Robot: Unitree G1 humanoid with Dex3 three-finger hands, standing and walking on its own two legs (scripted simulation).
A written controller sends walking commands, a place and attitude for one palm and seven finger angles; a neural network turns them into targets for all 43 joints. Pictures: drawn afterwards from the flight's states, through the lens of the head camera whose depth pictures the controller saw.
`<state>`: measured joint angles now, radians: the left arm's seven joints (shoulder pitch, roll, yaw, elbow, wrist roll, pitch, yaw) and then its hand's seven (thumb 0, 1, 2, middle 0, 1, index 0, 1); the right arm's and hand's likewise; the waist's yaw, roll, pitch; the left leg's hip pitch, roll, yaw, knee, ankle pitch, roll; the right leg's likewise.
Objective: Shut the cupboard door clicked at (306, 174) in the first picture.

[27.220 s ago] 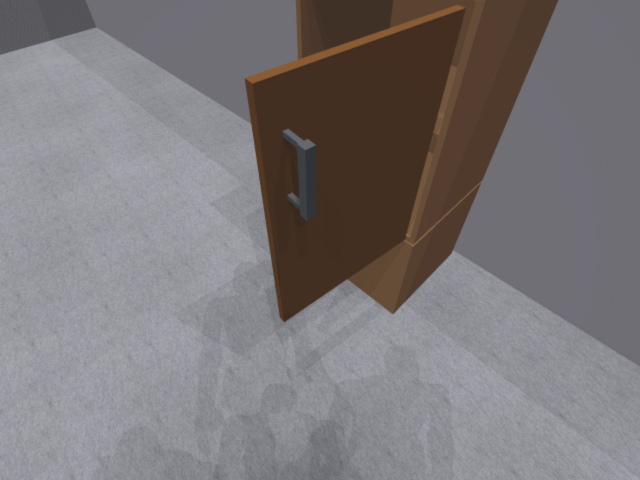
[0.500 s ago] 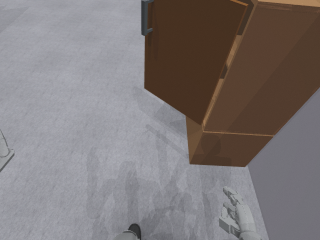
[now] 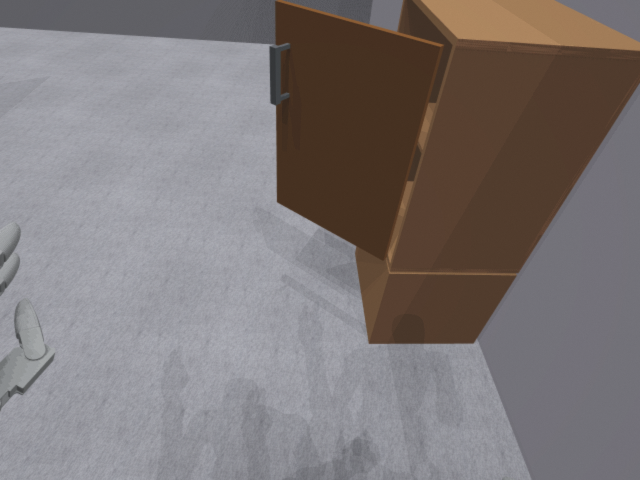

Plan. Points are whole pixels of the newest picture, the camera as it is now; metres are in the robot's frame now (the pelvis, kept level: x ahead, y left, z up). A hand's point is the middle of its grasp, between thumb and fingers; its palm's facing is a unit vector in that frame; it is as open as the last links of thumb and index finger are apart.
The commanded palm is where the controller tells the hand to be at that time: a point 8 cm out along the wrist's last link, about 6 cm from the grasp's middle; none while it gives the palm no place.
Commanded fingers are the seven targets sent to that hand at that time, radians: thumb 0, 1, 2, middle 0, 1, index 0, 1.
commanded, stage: stop stepping back and stand still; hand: left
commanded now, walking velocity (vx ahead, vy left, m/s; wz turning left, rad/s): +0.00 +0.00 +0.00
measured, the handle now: (280, 74) +1.00 +0.15 +0.11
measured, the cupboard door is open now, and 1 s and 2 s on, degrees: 51 51 51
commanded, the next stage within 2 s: let the arm hang, fingers relaxed in 0.42 s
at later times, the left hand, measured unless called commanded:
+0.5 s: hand out of the picture +0.16 +0.31 +0.15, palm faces +0.50 -0.78 -0.37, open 7.4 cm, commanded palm none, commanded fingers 0.00 0.90 0.90 -0.20 -0.30 -0.20 -0.30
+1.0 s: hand out of the picture -0.06 +0.22 -0.18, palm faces +0.02 -0.98 -0.18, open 7.2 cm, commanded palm none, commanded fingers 0.00 0.90 0.90 -0.20 -0.30 -0.20 -0.30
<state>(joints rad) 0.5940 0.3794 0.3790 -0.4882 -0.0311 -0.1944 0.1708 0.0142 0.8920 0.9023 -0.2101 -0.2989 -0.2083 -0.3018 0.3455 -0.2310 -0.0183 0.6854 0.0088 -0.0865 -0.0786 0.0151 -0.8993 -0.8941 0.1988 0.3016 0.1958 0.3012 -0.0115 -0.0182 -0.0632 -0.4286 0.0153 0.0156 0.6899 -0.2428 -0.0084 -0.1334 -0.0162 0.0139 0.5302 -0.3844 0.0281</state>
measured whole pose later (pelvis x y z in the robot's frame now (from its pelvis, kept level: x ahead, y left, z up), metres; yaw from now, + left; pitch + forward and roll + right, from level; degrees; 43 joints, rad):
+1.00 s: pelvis -0.04 +0.03 +0.01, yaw +1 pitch +0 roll -2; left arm 0.34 0.23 0.02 1.01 0.02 0.06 0.00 0.01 0.95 0.90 -0.21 -0.30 -0.20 -0.30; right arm 0.33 -0.22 -0.01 1.03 -0.03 0.04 -0.01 0.01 -0.90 -0.89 0.20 0.30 0.20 0.30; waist -0.01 -0.04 0.04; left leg -0.39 -0.04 0.01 0.46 -0.09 0.06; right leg -0.22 0.01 0.00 0.58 -0.41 -0.03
